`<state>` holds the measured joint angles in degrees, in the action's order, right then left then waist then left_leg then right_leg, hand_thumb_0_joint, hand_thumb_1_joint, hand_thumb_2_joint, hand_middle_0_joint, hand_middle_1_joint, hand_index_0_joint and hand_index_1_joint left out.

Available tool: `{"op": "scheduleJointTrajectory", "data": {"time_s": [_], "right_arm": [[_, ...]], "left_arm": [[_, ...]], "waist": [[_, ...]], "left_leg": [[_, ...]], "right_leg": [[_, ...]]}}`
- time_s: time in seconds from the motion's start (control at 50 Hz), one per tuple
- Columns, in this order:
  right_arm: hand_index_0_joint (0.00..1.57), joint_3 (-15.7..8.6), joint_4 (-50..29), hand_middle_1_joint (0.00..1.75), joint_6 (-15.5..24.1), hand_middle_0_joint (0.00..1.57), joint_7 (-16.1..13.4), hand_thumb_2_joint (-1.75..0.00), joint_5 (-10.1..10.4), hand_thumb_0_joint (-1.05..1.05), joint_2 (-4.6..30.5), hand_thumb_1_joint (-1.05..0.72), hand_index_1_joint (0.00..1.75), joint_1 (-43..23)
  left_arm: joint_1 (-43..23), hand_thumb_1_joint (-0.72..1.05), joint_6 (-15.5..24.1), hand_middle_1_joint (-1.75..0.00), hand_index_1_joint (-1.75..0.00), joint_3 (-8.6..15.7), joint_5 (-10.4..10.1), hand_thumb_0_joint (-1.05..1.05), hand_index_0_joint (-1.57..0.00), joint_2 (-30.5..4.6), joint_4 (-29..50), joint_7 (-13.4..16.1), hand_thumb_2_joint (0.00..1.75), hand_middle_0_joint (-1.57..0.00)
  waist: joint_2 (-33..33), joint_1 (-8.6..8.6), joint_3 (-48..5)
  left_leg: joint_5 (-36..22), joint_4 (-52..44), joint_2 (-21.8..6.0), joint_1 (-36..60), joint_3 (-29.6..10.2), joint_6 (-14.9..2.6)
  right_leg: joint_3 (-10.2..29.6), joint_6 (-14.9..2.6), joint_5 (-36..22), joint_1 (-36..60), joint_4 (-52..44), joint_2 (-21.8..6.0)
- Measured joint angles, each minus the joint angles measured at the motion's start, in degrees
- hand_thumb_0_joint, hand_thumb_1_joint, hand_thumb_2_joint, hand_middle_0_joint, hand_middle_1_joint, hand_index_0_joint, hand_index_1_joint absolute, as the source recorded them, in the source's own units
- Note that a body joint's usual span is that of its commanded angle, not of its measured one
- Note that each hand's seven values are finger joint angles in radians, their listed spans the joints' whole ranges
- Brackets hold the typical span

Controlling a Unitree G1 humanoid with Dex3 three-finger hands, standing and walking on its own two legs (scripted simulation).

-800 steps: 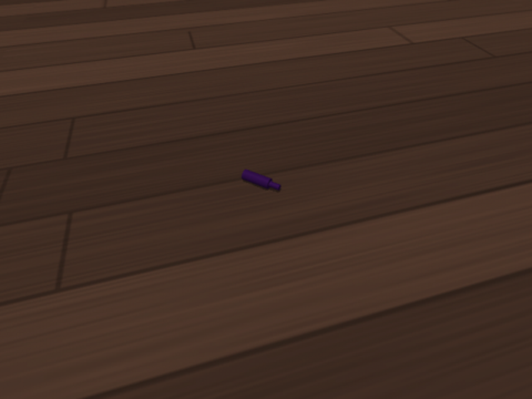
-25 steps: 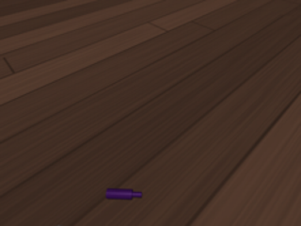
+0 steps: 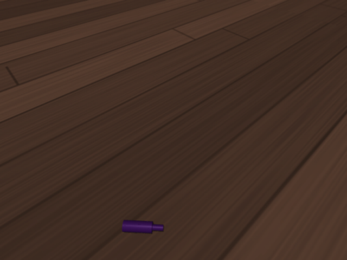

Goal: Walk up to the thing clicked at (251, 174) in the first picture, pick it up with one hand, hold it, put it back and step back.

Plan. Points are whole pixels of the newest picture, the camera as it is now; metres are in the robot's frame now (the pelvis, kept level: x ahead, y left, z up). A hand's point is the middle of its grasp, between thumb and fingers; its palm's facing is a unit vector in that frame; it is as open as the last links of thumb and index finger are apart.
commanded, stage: walk up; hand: left
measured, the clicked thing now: (143, 226) +0.45 +0.19 -0.75
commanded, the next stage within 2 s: stand in 0.22 s
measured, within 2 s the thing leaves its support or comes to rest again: neither
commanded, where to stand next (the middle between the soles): +0.05 -0.03 m, yaw +1 degrees
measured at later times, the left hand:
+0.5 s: hand out of the picture +0.10 +0.26 -0.15, palm faces -0.01 -0.94 -0.33, open 7.4 cm
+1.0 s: hand out of the picture +0.08 +0.27 -0.15, palm faces -0.01 -0.94 -0.34, open 7.4 cm
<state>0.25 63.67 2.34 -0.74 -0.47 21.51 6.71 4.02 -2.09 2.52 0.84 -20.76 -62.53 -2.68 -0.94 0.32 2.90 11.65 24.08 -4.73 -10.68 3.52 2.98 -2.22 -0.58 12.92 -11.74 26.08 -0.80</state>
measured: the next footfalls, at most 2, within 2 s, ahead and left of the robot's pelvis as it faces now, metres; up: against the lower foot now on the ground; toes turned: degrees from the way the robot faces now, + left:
none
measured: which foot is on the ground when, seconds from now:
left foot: down 0.00-1.00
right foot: down 0.00-1.00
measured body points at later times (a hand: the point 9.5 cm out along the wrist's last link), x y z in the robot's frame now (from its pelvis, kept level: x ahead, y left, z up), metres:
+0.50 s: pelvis +0.01 +0.01 +0.01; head +0.02 +0.01 +0.46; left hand +0.10 +0.31 -0.12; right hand +0.09 -0.29 -0.13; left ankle +0.01 +0.15 -0.74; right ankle +0.01 -0.11 -0.74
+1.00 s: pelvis +0.01 +0.02 +0.01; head +0.02 +0.02 +0.46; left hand +0.08 +0.32 -0.13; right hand +0.09 -0.28 -0.13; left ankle +0.01 +0.15 -0.74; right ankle +0.01 -0.11 -0.74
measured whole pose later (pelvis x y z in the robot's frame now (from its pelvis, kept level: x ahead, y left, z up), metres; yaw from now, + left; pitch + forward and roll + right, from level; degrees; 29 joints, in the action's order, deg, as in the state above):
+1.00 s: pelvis +0.01 +0.02 +0.01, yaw +1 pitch -2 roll +0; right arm -0.2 66.3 0.7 0.9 -0.8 20.0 4.9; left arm 5.2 0.6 0.6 0.8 -20.2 -66.9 -0.8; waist 0.0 0.2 2.6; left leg 9.2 17.9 -3.1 -6.7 3.5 1.8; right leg -2.6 1.1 9.6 -6.7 18.2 -2.1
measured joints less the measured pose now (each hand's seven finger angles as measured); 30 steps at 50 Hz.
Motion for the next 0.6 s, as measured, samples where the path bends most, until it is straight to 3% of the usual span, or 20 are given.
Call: {"op": "scheduleJointTrajectory", "data": {"time_s": [0.6], "right_arm": [[0.20,0.0,2.2,0.30,-1.5,0.20,1.7,-0.90,-0.3,0.01,-2.0,-0.90,0.30,-2.4]], "left_arm": [[-0.3,0.90,2.8,-0.30,-0.30,-1.5,-0.2,0.01,-0.21,0.8,-4.0,1.6,0.90,-0.20]], "waist": [[1.4,0.05,-0.1]], "left_leg": [[-2.3,-5.7,0.9,3.9,0.2,-0.69]], "right_leg": [[-0.1,1.21,-3.3,4.8,-7.4,-0.6]]}}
